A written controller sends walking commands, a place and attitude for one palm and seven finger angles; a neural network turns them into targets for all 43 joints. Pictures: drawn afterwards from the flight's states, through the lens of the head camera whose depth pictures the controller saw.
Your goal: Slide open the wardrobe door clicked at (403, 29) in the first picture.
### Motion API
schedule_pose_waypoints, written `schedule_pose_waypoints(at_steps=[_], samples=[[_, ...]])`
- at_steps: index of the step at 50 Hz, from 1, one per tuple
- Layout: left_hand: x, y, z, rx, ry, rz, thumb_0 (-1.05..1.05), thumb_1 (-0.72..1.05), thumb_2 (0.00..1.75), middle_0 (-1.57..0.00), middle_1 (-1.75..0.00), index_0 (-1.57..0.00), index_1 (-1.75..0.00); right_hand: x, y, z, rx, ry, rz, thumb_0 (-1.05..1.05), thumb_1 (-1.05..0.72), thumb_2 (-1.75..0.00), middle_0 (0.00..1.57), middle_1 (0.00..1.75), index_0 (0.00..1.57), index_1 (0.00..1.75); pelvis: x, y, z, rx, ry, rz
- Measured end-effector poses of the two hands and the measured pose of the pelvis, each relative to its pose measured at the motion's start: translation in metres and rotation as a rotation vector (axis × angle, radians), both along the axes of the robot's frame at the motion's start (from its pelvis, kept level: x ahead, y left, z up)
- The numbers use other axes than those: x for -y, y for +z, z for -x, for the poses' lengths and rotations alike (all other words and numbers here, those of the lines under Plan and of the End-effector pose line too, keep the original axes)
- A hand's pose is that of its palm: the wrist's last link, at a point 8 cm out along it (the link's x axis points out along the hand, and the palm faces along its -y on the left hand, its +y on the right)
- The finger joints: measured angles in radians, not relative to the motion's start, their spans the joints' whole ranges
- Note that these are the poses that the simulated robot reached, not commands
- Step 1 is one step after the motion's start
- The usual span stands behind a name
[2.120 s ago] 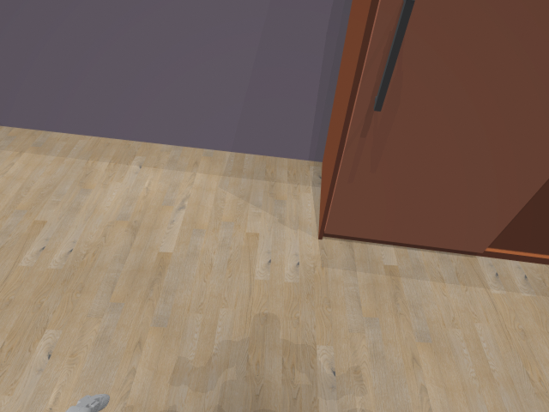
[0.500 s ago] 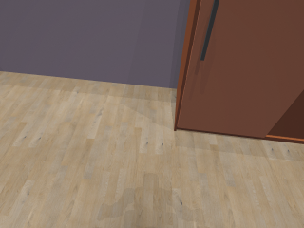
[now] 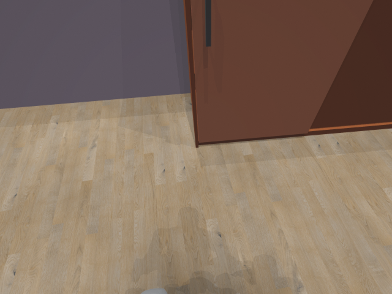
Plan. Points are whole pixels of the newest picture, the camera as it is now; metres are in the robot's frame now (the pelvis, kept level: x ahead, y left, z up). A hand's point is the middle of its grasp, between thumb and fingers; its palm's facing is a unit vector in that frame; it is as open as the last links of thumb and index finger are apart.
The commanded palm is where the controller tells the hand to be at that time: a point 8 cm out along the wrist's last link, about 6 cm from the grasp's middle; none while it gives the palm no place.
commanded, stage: walk to a spot facing it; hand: left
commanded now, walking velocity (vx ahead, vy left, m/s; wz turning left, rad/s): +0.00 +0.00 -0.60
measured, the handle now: (207, 4) +1.00 +0.05 +0.12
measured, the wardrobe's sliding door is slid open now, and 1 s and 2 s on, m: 0.00 0.00 0.00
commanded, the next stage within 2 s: turn to face it in 1.36 s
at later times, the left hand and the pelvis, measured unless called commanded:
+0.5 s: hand out of the picture +0.08 +0.23 -0.15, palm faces -0.15 -0.97 -0.21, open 7.4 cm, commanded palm none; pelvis -0.01 +0.04 +0.02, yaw -15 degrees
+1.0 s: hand (199, 227) +0.30 +0.03 -0.16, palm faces -0.64 -0.76 -0.14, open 7.4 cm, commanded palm none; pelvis +0.09 -0.03 +0.00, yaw -36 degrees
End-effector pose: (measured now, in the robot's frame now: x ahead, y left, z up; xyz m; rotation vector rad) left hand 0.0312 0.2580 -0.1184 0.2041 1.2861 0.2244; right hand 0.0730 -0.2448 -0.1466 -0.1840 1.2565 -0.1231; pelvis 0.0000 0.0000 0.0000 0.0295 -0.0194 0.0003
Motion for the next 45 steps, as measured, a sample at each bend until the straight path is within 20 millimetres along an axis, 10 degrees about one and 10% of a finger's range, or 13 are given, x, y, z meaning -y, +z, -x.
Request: schedule_pose_waypoints(at_steps=[11, 23, 33, 39, 45], samples=[[0.020, 0.018, -0.002, -0.033, -0.078, 0.018, 0.01, 0.90, 0.89, -0.21, -0.30, -0.21, -0.30, 0.023, 0.034, 0.010, 0.062, -0.104, 0.030, 0.01, -0.91, -0.90, 0.21, 0.30, 0.20, 0.30, 0.008, 0.024, 0.010, -0.035, -0.109, -0.009], [-0.013, 0.008, -0.036, 0.025, -0.186, 0.053, 0.01, 0.90, 0.89, -0.21, -0.30, -0.21, -0.30, 0.001, 0.058, 0.025, 0.162, -0.189, 0.091, 0.00, -0.91, -0.90, 0.20, 0.30, 0.20, 0.30, -0.027, 0.024, 0.014, -0.047, -0.240, 0.016], [-0.029, 0.010, -0.116, 0.069, -0.349, 0.096, 0.01, 0.91, 0.90, -0.20, -0.30, -0.20, -0.30, -0.042, 0.068, 0.115, 0.048, -0.380, 0.127, 0.00, -0.91, -0.90, 0.21, 0.30, 0.20, 0.30, -0.049, 0.032, -0.011, -0.030, -0.370, 0.062], [0.001, 0.006, -0.167, 0.037, -0.466, 0.100, 0.01, 0.91, 0.90, -0.20, -0.30, -0.20, -0.30, -0.069, 0.059, 0.164, -0.086, -0.535, 0.086, 0.00, -0.91, -0.90, 0.21, 0.30, 0.20, 0.30, -0.038, 0.029, -0.036, -0.034, -0.469, 0.050], [0.082, -0.004, -0.228, 0.009, -0.627, 0.139, 0.01, 0.91, 0.90, -0.20, -0.30, -0.20, -0.30, -0.101, 0.049, 0.199, -0.248, -0.687, -0.010, 0.00, -0.91, -0.90, 0.20, 0.30, 0.20, 0.30, -0.008, 0.021, -0.064, -0.038, -0.553, 0.040]])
